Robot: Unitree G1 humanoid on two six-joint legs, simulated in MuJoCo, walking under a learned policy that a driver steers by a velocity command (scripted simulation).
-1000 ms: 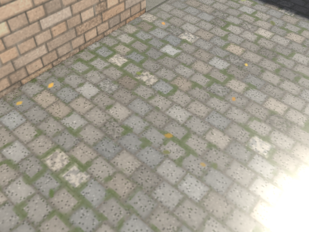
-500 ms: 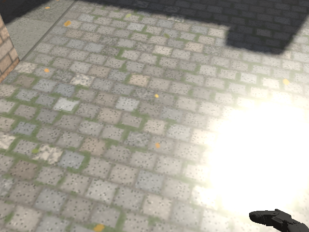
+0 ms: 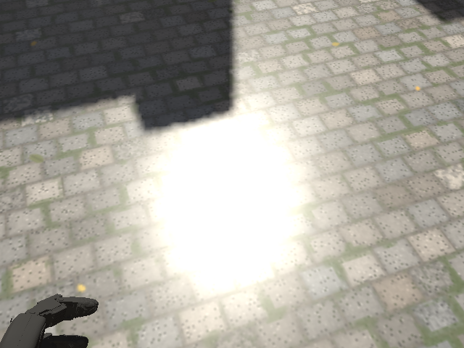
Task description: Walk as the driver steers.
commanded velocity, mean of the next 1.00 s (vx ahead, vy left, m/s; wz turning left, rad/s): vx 0.24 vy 0.00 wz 0.53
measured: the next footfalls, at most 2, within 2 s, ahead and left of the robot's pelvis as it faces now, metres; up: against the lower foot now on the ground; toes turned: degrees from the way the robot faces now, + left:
right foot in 0.14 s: +0.33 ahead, -0.07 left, +0.00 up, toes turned -7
left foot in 0.60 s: +0.45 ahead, +0.14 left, +0.00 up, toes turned +17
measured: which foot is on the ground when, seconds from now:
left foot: down 0.00-0.12, up 0.14-0.58, down 0.60-1.00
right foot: up 0.00-0.12, down 0.14-0.60, up 0.62-1.00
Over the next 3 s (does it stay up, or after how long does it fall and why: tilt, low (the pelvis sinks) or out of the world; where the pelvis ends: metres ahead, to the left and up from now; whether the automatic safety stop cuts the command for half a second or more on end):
stays up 0.72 0.14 -0.01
